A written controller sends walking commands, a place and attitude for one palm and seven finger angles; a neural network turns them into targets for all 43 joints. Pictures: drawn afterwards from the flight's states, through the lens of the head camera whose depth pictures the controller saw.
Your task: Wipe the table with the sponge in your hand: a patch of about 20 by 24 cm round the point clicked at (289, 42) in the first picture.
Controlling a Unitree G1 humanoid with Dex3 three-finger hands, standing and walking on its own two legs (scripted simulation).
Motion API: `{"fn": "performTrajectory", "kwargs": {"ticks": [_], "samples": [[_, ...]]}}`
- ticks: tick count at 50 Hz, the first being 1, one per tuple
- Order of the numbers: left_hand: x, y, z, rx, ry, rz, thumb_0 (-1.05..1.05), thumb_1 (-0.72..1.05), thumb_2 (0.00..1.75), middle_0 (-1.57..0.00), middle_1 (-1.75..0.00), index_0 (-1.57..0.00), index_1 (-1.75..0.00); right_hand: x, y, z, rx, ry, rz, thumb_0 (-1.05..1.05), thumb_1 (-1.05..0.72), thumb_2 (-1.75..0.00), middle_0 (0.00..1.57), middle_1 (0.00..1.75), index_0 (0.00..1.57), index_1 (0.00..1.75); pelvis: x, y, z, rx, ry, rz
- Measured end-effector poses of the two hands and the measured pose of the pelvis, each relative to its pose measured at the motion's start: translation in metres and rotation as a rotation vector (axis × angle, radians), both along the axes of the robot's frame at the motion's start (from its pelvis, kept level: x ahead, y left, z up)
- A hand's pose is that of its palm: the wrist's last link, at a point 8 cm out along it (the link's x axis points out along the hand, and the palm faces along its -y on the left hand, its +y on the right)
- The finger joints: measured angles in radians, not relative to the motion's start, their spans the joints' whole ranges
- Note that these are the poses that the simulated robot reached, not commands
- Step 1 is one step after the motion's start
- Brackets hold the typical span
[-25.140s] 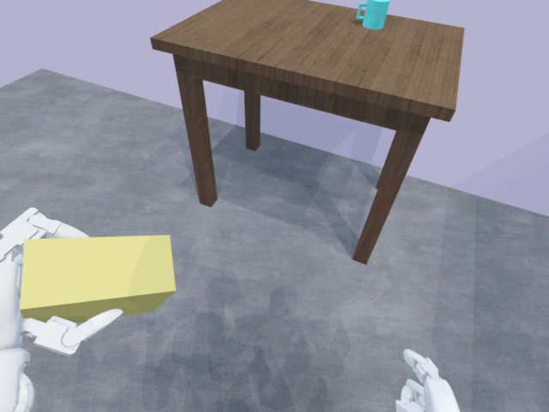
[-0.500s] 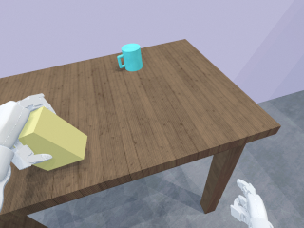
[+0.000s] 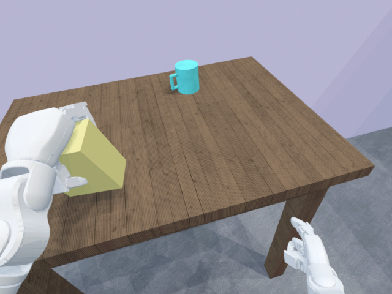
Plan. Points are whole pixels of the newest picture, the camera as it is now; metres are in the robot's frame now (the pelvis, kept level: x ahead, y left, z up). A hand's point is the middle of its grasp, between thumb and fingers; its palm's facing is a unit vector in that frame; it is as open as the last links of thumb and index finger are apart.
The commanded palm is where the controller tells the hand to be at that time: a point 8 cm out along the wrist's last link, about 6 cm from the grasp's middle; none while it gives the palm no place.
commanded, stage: turn the palm down, sponge in hand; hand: left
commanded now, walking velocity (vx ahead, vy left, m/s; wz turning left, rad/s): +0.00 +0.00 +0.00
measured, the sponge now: (86, 167) +0.26 +0.26 +0.16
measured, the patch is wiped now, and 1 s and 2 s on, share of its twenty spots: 0.00 0.00 0.00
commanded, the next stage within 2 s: move the sponge above the wiping area in 0.56 s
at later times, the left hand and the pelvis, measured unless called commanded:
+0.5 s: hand (72, 142) +0.24 +0.24 +0.24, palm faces +0.35 +0.00 -0.94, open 10.4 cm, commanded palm +0.19 +0.24 +0.29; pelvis +0.00 -0.04 +0.00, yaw +0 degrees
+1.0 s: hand (70, 134) +0.26 +0.25 +0.25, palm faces +0.35 -0.01 -0.94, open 10.4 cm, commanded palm +0.20 +0.24 +0.28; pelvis +0.01 -0.04 +0.00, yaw +0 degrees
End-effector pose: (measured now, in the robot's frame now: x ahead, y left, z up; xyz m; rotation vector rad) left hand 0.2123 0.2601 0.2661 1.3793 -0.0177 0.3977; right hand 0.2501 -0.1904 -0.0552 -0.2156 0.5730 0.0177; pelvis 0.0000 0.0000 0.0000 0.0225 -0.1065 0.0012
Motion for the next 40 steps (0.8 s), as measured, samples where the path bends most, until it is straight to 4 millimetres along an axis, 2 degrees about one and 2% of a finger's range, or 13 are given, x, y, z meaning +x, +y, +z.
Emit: {"fn": "performTrajectory", "kwargs": {"ticks": [5, 8, 10, 13, 16, 19, 23, 27, 30, 33, 38, 40], "samples": [[0.000, 0.006, 0.046, 0.067, -0.152, 0.071, -0.01, -0.53, 1.02, -0.70, -1.32, -0.72, -1.31, 0.000, -0.003, 0.000, 0.031, 0.008, 0.004, 0.02, -0.90, -0.90, 0.20, 0.30, 0.18, 0.30, 0.000, -0.005, 0.002, 0.000, -0.002, -0.006], [-0.003, 0.016, 0.056, 0.049, -0.179, 0.149, -0.01, -0.53, 1.02, -0.70, -1.32, -0.72, -1.31, 0.000, -0.005, 0.000, 0.056, 0.015, 0.010, 0.02, -0.90, -0.90, 0.20, 0.30, 0.19, 0.30, -0.001, -0.009, 0.002, -0.001, 0.014, 0.000], [-0.004, 0.020, 0.049, 0.025, -0.153, 0.188, -0.01, -0.53, 1.02, -0.70, -1.32, -0.72, -1.31, 0.000, -0.007, -0.001, 0.074, 0.015, 0.015, 0.02, -0.90, -0.90, 0.20, 0.30, 0.19, 0.30, -0.002, -0.012, 0.003, -0.002, 0.025, 0.003], [-0.005, 0.016, 0.021, -0.024, -0.061, 0.200, -0.01, -0.53, 1.02, -0.70, -1.31, -0.72, -1.31, 0.000, -0.010, -0.003, 0.083, 0.016, 0.023, 0.02, -0.90, -0.90, 0.20, 0.30, 0.19, 0.30, -0.003, -0.017, 0.003, -0.001, 0.035, 0.012], [-0.006, 0.000, -0.010, -0.058, 0.036, 0.163, -0.01, -0.53, 1.02, -0.70, -1.31, -0.72, -1.31, 0.003, -0.014, -0.006, 0.069, 0.014, 0.035, 0.02, -0.90, -0.90, 0.20, 0.30, 0.20, 0.30, -0.003, -0.023, 0.001, 0.002, 0.034, 0.014], [-0.009, -0.019, -0.021, -0.033, 0.076, 0.104, -0.01, -0.53, 1.02, -0.71, -1.31, -0.73, -1.31, 0.007, -0.018, -0.007, 0.041, 0.007, 0.052, 0.02, -0.90, -0.90, 0.20, 0.30, 0.21, 0.31, -0.001, -0.028, 0.000, 0.006, 0.022, 0.012], [-0.010, -0.031, 0.003, 0.081, -0.002, 0.076, -0.01, -0.53, 1.02, -0.71, -1.31, -0.73, -1.31, 0.008, -0.023, -0.007, 0.027, 0.001, 0.066, 0.02, -0.90, -0.90, 0.20, 0.30, 0.24, 0.33, 0.002, -0.035, 0.000, 0.007, 0.003, 0.009], [-0.005, -0.023, 0.038, 0.112, -0.109, 0.143, -0.01, -0.53, 1.02, -0.71, -1.31, -0.73, -1.30, 0.009, -0.027, -0.007, 0.058, 0.004, 0.054, 0.02, -0.90, -0.90, 0.20, 0.30, 0.25, 0.34, 0.002, -0.041, 0.000, 0.006, 0.002, 0.007], [0.000, -0.016, 0.046, 0.077, -0.124, 0.195, -0.01, -0.53, 1.02, -0.71, -1.31, -0.73, -1.30, 0.009, -0.033, -0.005, 0.086, -0.006, 0.029, 0.02, -0.90, -0.90, 0.20, 0.30, 0.24, 0.33, 0.001, -0.044, 0.000, 0.004, 0.015, 0.007], [0.005, -0.015, 0.032, 0.034, -0.062, 0.202, -0.01, -0.53, 1.02, -0.71, -1.31, -0.73, -1.30, 0.009, -0.040, -0.004, 0.098, -0.020, 0.006, 0.02, -0.90, -0.90, 0.20, 0.30, 0.23, 0.32, 0.001, -0.045, 0.000, 0.001, 0.030, 0.008], [0.009, -0.030, -0.016, -0.009, 0.095, 0.124, -0.01, -0.53, 1.02, -0.71, -1.31, -0.73, -1.30, 0.009, -0.054, -0.006, 0.062, -0.022, -0.021, 0.02, -0.90, -0.90, 0.20, 0.30, 0.21, 0.31, 0.002, -0.045, -0.002, 0.003, 0.038, 0.002], [0.009, -0.036, -0.026, 0.003, 0.126, 0.089, -0.01, -0.53, 1.02, -0.71, -1.31, -0.73, -1.30, 0.010, -0.058, -0.006, 0.035, -0.018, -0.024, 0.02, -0.90, -0.90, 0.20, 0.30, 0.21, 0.30, 0.003, -0.044, -0.002, 0.005, 0.031, -0.001]]}}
